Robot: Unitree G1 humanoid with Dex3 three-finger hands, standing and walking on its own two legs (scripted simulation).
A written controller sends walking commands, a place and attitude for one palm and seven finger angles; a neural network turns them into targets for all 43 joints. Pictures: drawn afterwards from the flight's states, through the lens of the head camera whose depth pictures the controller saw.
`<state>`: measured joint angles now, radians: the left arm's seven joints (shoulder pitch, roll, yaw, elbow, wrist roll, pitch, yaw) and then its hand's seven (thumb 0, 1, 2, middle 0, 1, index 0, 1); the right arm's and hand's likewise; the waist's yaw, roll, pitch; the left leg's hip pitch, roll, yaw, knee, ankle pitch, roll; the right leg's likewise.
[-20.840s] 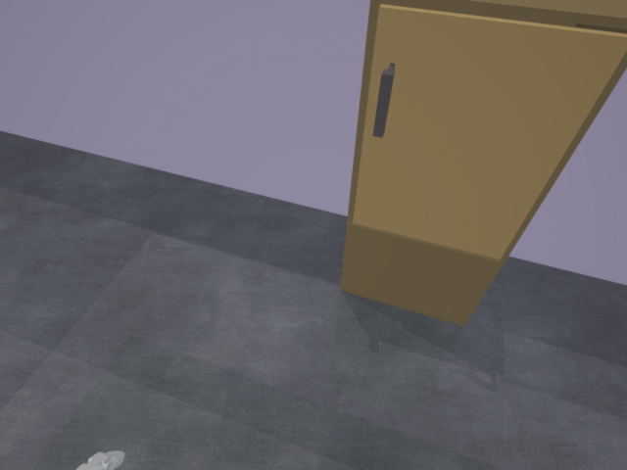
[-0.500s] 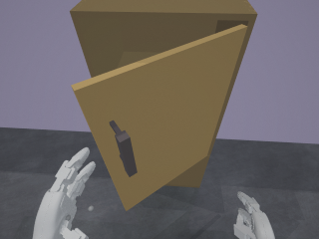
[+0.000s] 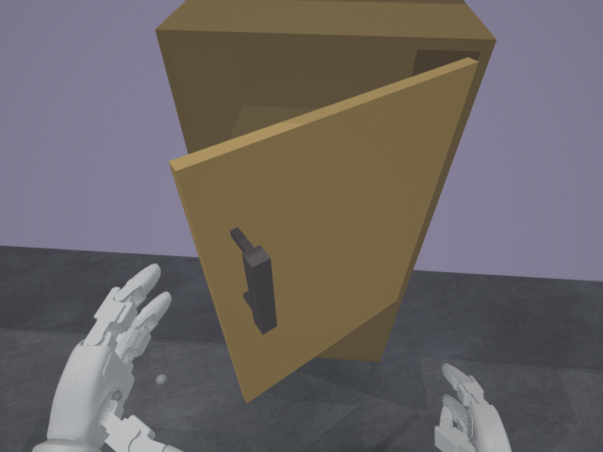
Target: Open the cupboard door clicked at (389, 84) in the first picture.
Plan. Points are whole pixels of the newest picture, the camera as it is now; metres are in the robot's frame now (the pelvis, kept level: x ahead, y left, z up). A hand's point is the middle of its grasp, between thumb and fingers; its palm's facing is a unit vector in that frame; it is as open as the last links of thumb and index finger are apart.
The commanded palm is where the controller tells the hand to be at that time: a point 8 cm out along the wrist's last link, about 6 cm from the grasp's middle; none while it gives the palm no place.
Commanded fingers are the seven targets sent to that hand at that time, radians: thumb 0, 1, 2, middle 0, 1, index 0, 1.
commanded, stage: draw the hand back to the body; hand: left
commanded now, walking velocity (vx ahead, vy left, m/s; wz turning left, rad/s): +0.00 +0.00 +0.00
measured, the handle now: (252, 282) +0.29 +0.09 +0.11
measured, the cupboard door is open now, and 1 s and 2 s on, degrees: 39 39 39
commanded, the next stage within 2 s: step back with the hand held close in 1.32 s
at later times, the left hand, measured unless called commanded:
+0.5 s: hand (98, 342) +0.19 +0.21 +0.16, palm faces +0.29 -0.89 -0.34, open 14.4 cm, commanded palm +0.14 +0.26 +0.18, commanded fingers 0.00 0.17 0.58 -0.17 -0.30 -0.17 -0.30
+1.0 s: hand (52, 275) +0.22 +0.25 +0.21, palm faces +0.44 -0.80 -0.40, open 8.5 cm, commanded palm +0.17 +0.29 +0.22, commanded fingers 0.00 0.90 0.90 -0.20 -0.30 -0.20 -0.30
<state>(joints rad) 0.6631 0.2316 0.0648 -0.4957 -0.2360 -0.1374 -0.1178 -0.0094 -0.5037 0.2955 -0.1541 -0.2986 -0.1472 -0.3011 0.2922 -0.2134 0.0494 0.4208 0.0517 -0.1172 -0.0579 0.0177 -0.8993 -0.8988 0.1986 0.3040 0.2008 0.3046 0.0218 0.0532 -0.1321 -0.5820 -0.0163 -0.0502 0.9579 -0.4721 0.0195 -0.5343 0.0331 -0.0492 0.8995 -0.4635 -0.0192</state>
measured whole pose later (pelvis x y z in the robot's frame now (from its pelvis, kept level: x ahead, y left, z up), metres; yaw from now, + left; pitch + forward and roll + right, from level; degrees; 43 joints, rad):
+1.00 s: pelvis +0.03 -0.01 +0.05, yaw -1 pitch -3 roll +0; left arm 0.47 0.37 0.33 -0.41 -0.07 -0.07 0.12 0.01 0.69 0.81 -0.20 -0.30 -0.20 -0.30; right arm 0.19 -0.22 0.03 0.62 0.01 -0.11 -0.09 0.02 -0.90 -0.90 0.20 0.30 0.20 0.30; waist 0.07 0.05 -0.01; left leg -0.14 -0.01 -0.03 0.48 -0.29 0.01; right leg -0.12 0.03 -0.01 0.46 -0.29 -0.03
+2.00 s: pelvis -0.06 +0.01 +0.04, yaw -2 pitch -1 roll -1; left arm 0.56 0.44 0.42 -0.51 -0.02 -0.17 0.15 0.02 0.88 0.89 -0.22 -0.30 -0.21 -0.30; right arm 0.20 -0.23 -0.01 0.54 0.02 -0.02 -0.08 0.02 -0.90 -0.90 0.20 0.30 0.20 0.30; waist 0.00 0.00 0.03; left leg -0.35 -0.02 0.00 0.54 -0.19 0.04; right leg -0.32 0.02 0.01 0.50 -0.17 0.01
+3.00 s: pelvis -0.26 +0.00 +0.04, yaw -3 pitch -2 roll +0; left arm 0.48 0.43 0.43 -0.43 -0.05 -0.15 0.16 0.02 0.89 0.89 -0.21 -0.30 -0.21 -0.30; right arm 0.25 -0.20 0.01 0.66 0.00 -0.11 -0.07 0.02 -0.90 -0.90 0.20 0.30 0.20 0.30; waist -0.05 -0.04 -0.03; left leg -0.40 -0.03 0.02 0.49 -0.11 0.03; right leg -0.16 0.04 -0.03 0.61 -0.49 -0.02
